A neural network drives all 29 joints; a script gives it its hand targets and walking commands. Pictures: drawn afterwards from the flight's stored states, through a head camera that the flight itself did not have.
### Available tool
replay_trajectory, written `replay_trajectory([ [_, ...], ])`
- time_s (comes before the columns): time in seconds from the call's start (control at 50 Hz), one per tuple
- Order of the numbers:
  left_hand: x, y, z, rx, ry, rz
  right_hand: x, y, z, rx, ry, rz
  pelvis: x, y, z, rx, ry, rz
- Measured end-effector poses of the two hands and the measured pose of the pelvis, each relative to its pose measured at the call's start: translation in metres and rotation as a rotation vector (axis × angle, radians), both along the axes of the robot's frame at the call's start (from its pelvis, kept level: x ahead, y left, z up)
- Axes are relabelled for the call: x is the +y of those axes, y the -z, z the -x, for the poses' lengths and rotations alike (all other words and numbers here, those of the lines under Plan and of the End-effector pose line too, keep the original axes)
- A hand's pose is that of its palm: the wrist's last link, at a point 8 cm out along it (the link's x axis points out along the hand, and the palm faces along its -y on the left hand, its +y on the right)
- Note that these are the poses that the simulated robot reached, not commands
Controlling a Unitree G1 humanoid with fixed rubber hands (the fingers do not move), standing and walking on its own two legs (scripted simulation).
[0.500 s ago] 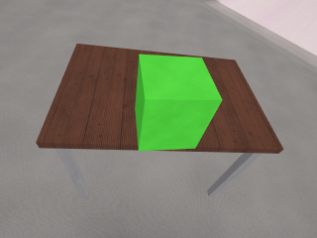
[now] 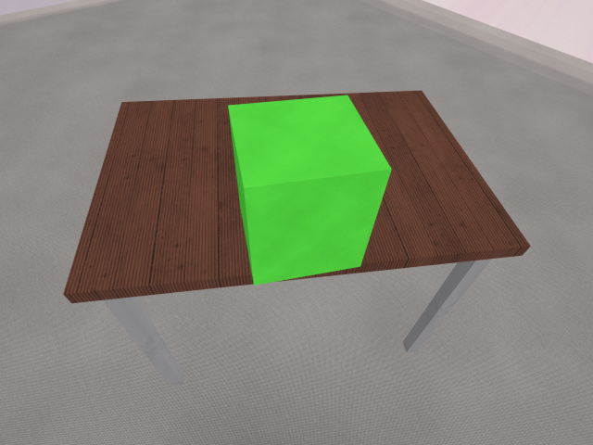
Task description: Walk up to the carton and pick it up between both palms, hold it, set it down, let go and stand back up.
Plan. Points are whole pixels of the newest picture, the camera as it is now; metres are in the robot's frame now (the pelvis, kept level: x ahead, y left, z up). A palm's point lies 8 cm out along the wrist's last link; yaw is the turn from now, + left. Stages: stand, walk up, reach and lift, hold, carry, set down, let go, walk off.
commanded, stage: walk up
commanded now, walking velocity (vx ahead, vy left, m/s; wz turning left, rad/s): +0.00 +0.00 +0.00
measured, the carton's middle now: (299, 192) +0.52 +0.00 +0.02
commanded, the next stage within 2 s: none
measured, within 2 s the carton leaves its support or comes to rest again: neither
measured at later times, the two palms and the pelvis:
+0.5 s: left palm out of the picture -0.03 +0.13 -0.14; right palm out of the picture -0.02 -0.27 -0.15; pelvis +0.00 -0.06 +0.00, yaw +1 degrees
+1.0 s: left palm out of the picture -0.01 +0.16 -0.14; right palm out of the picture +0.00 -0.25 -0.15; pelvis +0.03 -0.05 +0.00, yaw +1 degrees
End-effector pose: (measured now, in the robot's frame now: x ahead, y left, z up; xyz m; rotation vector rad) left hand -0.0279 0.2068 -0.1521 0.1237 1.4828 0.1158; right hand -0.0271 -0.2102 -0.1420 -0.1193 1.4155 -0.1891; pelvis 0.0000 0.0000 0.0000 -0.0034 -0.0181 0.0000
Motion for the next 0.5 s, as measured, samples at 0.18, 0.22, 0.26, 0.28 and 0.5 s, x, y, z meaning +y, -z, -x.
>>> replay_trajectory([
  [0.18,-0.021,0.000,-0.018,-0.091,-0.012,-0.019,-0.050,0.000,0.027,0.101,-0.001,0.051,-0.032,0.003,0.008,0.014,0.003,-0.015],
  [0.22,-0.033,-0.004,-0.011,-0.077,-0.016,-0.031,-0.053,0.009,0.016,0.069,-0.012,0.015,-0.038,0.004,0.009,0.002,0.001,-0.004],
  [0.26,-0.043,-0.011,-0.004,-0.073,-0.021,-0.043,-0.052,0.014,0.006,0.031,-0.017,-0.023,-0.043,0.002,0.008,-0.001,-0.018,0.003],
  [0.28,-0.046,-0.013,0.000,-0.068,-0.026,-0.047,-0.051,0.016,0.001,0.018,-0.017,-0.042,-0.046,0.001,0.006,0.001,-0.021,-0.002],
  [0.5,-0.074,-0.013,0.000,-0.059,-0.047,-0.003,-0.060,0.007,-0.010,0.023,-0.029,-0.057,-0.063,-0.004,-0.004,0.006,-0.022,0.003],
])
